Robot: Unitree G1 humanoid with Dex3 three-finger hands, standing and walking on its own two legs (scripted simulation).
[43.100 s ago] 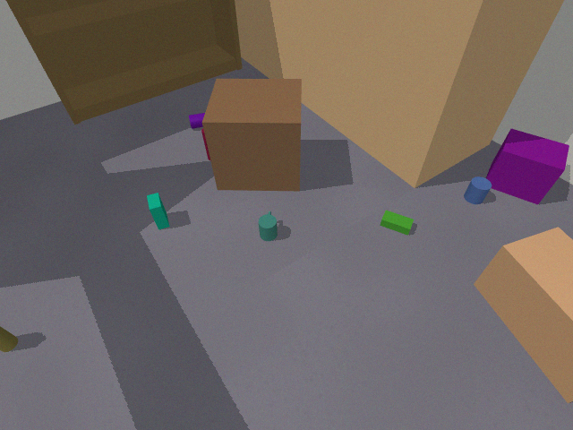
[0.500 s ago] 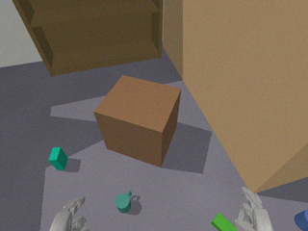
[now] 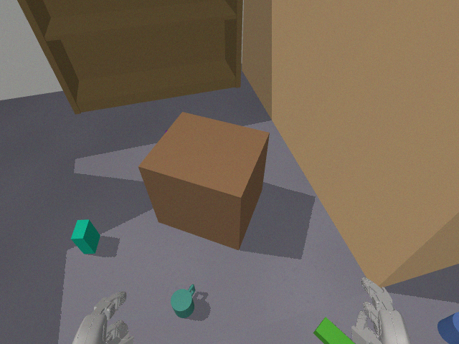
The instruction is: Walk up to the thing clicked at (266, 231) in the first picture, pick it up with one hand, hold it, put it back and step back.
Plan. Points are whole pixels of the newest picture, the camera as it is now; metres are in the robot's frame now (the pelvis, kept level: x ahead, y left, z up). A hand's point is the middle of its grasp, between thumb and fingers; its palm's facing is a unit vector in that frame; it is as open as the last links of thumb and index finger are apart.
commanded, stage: home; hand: left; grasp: from above
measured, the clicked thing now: (185, 299) +0.42 +0.19 -0.67
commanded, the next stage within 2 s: stand in 0.26 s
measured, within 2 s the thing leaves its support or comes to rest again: neither
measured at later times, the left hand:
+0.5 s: hand out of the picture +0.15 +0.22 -0.08, palm faces +0.02 -0.95 -0.32, open 7.4 cm
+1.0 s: hand out of the picture +0.03 +0.24 -0.11, palm faces +0.06 -0.94 -0.32, open 7.4 cm
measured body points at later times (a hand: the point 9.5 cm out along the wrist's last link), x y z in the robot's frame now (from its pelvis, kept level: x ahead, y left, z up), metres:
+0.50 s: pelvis -0.01 +0.00 +0.02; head +0.02 +0.01 +0.46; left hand +0.15 +0.26 -0.06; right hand +0.14 -0.25 -0.09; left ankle +0.01 +0.13 -0.68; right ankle +0.00 -0.15 -0.68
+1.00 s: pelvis -0.01 +0.00 +0.06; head -0.01 +0.00 +0.51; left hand +0.03 +0.29 -0.08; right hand +0.08 -0.27 -0.08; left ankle +0.01 +0.13 -0.68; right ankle +0.00 -0.15 -0.68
